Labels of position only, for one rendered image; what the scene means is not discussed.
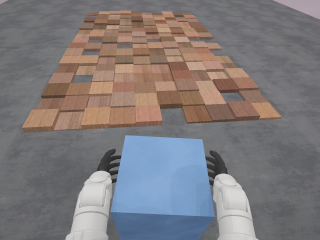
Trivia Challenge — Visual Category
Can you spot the left robot hand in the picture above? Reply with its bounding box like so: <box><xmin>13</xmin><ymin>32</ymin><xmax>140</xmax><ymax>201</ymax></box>
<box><xmin>97</xmin><ymin>148</ymin><xmax>122</xmax><ymax>183</ymax></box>

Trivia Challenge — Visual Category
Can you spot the robot left forearm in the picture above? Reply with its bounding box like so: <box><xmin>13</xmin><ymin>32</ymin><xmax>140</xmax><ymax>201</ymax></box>
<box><xmin>65</xmin><ymin>170</ymin><xmax>112</xmax><ymax>240</ymax></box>

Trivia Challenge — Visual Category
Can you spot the robot right forearm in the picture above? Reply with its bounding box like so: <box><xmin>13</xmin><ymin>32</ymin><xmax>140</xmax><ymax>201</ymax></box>
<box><xmin>213</xmin><ymin>173</ymin><xmax>258</xmax><ymax>240</ymax></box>

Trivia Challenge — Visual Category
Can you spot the carton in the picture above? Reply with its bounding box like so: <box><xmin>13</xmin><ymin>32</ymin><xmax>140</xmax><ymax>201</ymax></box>
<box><xmin>110</xmin><ymin>135</ymin><xmax>215</xmax><ymax>240</ymax></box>

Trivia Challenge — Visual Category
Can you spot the right robot hand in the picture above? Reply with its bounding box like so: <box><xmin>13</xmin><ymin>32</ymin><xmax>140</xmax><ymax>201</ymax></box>
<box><xmin>205</xmin><ymin>150</ymin><xmax>228</xmax><ymax>186</ymax></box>

